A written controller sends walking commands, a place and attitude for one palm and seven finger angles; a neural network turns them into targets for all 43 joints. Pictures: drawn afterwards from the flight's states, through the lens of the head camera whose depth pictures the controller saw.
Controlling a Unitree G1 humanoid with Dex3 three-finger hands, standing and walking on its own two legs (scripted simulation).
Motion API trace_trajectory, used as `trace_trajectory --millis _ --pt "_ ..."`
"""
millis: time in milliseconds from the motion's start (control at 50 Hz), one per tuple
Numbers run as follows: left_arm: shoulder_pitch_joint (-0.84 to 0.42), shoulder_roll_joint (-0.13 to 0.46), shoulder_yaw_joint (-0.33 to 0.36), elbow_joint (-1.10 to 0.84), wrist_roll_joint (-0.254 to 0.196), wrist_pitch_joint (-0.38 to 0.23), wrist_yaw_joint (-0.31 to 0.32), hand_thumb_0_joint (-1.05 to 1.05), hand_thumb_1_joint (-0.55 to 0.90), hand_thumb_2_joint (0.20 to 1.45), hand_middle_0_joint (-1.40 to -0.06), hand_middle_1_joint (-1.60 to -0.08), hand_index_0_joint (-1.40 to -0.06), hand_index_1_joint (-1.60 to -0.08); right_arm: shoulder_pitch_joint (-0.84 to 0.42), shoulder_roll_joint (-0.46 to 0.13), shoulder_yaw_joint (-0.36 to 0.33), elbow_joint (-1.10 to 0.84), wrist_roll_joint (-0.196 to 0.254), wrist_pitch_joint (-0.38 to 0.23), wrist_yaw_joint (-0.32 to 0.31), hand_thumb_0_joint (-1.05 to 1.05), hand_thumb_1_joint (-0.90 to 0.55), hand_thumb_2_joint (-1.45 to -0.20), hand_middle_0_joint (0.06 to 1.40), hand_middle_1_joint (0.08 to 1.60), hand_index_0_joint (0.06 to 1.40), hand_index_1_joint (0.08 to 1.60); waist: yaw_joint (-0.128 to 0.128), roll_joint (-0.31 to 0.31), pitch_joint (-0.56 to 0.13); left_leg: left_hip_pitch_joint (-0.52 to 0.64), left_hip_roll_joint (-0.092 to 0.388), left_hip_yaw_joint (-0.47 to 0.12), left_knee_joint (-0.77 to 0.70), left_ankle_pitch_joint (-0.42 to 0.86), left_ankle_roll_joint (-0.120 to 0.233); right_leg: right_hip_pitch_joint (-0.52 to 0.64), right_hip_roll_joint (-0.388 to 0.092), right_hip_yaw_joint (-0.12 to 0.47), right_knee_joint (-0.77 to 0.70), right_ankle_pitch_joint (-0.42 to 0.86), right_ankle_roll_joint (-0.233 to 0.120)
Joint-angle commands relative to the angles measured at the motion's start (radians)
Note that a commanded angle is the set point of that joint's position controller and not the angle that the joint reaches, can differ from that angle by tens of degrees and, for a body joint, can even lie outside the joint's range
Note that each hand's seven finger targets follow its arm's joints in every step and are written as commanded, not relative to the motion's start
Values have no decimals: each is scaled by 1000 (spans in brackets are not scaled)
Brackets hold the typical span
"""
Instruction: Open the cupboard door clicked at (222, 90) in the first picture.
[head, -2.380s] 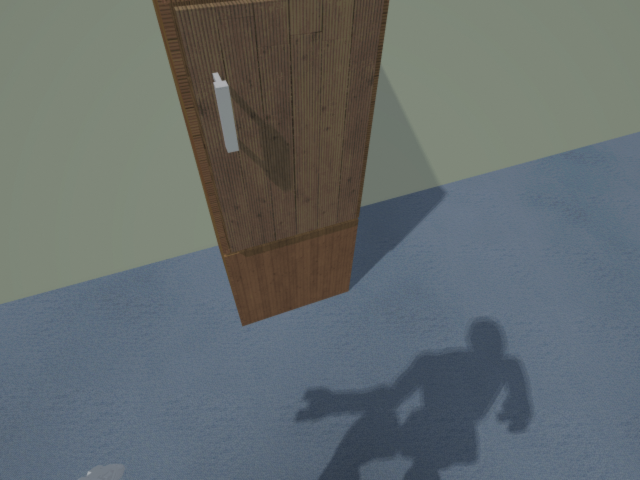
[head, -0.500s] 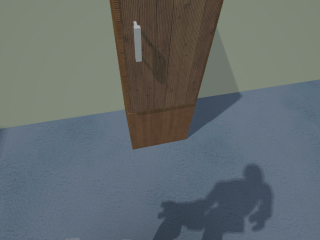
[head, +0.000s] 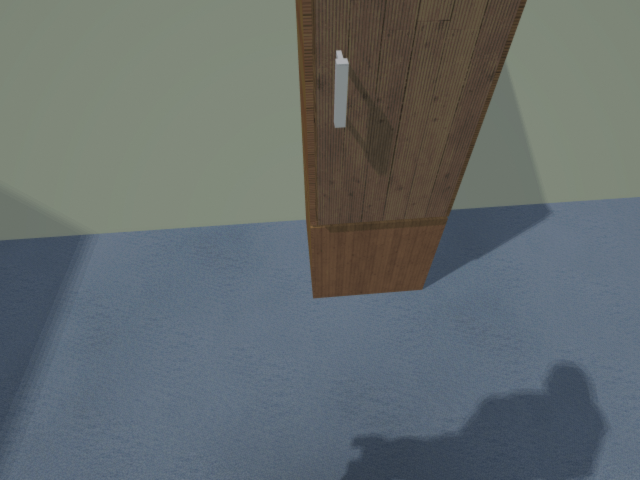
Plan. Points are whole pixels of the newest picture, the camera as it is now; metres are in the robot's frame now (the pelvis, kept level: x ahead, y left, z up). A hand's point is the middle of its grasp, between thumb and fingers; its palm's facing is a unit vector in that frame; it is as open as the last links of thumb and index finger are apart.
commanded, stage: take the last steps up to it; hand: left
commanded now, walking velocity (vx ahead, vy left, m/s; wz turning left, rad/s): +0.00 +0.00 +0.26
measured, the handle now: (339, 89) +0.79 -0.01 +0.08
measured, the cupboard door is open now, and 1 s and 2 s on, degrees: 0 0 0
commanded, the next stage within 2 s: come to a stop and stand still in 0.86 s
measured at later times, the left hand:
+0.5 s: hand out of the picture -0.03 +0.16 -0.18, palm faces +0.10 -0.99 -0.12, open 7.4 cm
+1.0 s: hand (269, 414) +0.25 +0.10 -0.18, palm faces +0.03 -0.98 -0.19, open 7.3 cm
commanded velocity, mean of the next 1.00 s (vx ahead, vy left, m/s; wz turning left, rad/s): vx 0.19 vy -0.12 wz -0.05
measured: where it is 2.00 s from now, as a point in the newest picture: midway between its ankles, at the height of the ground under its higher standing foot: outside the picture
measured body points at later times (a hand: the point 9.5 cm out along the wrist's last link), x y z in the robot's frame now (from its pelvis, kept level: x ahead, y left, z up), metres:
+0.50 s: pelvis +0.04 +0.00 +0.00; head +0.04 +0.03 +0.45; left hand -0.04 +0.22 -0.17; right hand +0.06 -0.23 -0.14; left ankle -0.02 +0.12 -0.74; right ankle +0.01 -0.12 -0.67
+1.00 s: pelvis +0.19 -0.08 +0.00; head +0.21 -0.07 +0.44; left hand +0.25 +0.15 -0.16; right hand +0.23 -0.32 -0.15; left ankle +0.20 +0.02 -0.70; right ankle +0.21 -0.17 -0.74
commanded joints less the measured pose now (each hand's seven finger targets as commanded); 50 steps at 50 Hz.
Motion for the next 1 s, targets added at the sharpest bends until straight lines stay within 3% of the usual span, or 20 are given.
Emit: trace_trajectory --millis 0,20,100,220,300,320,340,360,380,420,480,600,660,700,720,740,760,800,860,980 --pt "115 219 39 -38 21 -45 19 0 900 900 -200 -300 -200 -300 19 -54 -22 -86 18 -15 1 0 -900 -900 200 300 200 300 32 -269 -28 -247 12 -7 218 -263 -53 202 -352 358 -380 109 -135" --pt "97 226 38 -60 14 -42 15 0 900 900 -200 -300 -200 -300 -16 -96 -36 -96 2 -5 -2 0 -900 -900 200 300 200 300 47 -246 -14 -223 21 -6 389 -362 -56 85 -415 363 -377 195 -200" --pt "33 125 18 -53 13 -59 11 0 900 900 -200 -300 -200 -300 23 -71 -35 -37 2 9 8 0 -900 -900 200 300 200 300 -11 -122 28 -205 77 18 653 -216 -68 28 -254 146 -326 305 -181" --pt "196 126 15 44 27 -68 -10 0 900 900 -200 -300 -200 -300 -79 -37 -15 -51 -10 -26 15 0 -900 -900 200 300 200 300 68 -191 91 -144 130 140 319 -278 -56 49 -233 180 -406 -88 -207" --pt "192 110 19 86 11 -60 -21 0 900 900 -200 -300 -200 -300 41 -22 -2 9 -6 -56 -2 0 -900 -900 200 300 200 300 14 -143 51 158 110 201 -2 -153 -45 -56 -146 115 -284 -85 -159" --pt "187 78 13 83 7 -56 -26 0 900 900 -200 -300 -200 -300 108 -59 -7 39 -5 -66 -12 0 -900 -900 200 300 200 300 -13 -33 32 293 174 126 -78 -179 -33 -150 -109 73 -176 -91 -124" --pt "171 28 6 61 6 -56 -36 0 900 900 -200 -300 -200 -300 201 -147 -29 64 -12 -72 -23 0 -900 -900 200 300 200 300 -55 182 16 394 380 -158 -170 -288 43 -313 -23 -20 49 -100 -76" --pt "105 23 5 19 18 -60 -42 0 900 900 -200 -300 -200 -300 289 -224 -47 78 -18 -69 -31 0 -900 -900 200 300 200 300 -89 227 42 398 545 -340 -265 -278 123 -437 11 -80 256 -202 -56" --pt "40 56 16 10 31 -44 -41 0 900 900 -200 -300 -200 -300 297 -203 -40 100 -21 -72 -41 0 -900 -900 200 300 200 300 -99 246 75 347 558 -335 -287 -239 129 -467 -27 -4 413 -187 -56" --pt "30 57 26 26 28 -46 -60 0 900 900 -200 -300 -200 -300 221 -135 -20 84 -14 -85 -47 0 -900 -900 200 300 200 300 -55 141 127 267 506 -208 -275 -117 125 -465 -81 29 495 -67 -51" --pt "82 14 23 57 24 -32 -75 0 900 900 -200 -300 -200 -300 170 -106 -11 77 -10 -101 -51 0 -900 -900 200 300 200 300 -3 129 120 214 417 4 -251 70 87 -396 -88 -8 462 41 -26" --pt "-26 9 22 29 13 -32 -83 0 900 900 -200 -300 -200 -300 199 -120 -24 103 -16 -96 -42 0 -900 -900 200 300 200 300 -19 152 133 168 389 112 -228 113 63 -269 -73 -94 152 101 -28" --pt "14 32 33 44 14 -42 -82 0 900 900 -200 -300 -200 -300 172 -145 -36 108 -16 -88 -39 0 -900 -900 200 300 200 300 14 146 100 125 394 124 -142 142 45 -91 -32 -127 41 116 -51" --pt "207 92 49 108 14 -59 -72 0 900 900 -200 -300 -200 -300 164 -137 -35 109 -7 -83 -30 0 -900 -900 200 300 200 300 109 36 -3 48 315 201 142 231 0 198 14 -151 -77 153 -77" --pt "340 188 76 142 20 -75 -60 0 900 900 -200 -300 -200 -300 186 -83 -23 101 4 -86 -20 0 -900 -900 200 300 200 300 165 -171 -119 -122 243 262 444 23 -33 414 -171 69 -160 68 -140" --pt "395 272 87 153 10 -75 -47 0 900 900 -200 -300 -200 -300 164 -19 -3 50 18 -86 -22 0 -900 -900 200 300 200 300 158 -345 -180 -288 130 212 752 -466 -43 472 -387 431 -289 170 -236" --pt "348 267 82 142 3 -75 -37 0 900 900 -200 -300 -200 -300 102 -41 -6 40 20 -79 -23 0 -900 -900 200 300 200 300 165 -336 -197 -295 169 93 871 -456 -23 368 -385 460 -339 115 -265" --pt "123 153 52 85 8 -67 -17 0 900 900 -200 -300 -200 -300 47 -37 -19 27 5 -69 -16 0 -900 -900 200 300 200 300 71 -77 -22 -293 237 72 883 -319 -20 117 -336 298 -359 -36 -267" --pt "14 86 18 55 21 -79 -10 0 900 900 -200 -300 -200 -300 128 5 -8 49 -10 -36 -9 0 -900 -900 200 300 200 300 -18 -118 23 -146 234 123 694 -246 -44 -103 -242 78 -386 100 -210" --pt "49 80 15 58 15 -70 -11 0 900 900 -200 -300 -200 -300 71 26 15 19 -4 -45 -13 0 -900 -900 200 300 200 300 0 -80 9 -48 183 173 299 -202 -61 -25 -209 71 -323 343 -239"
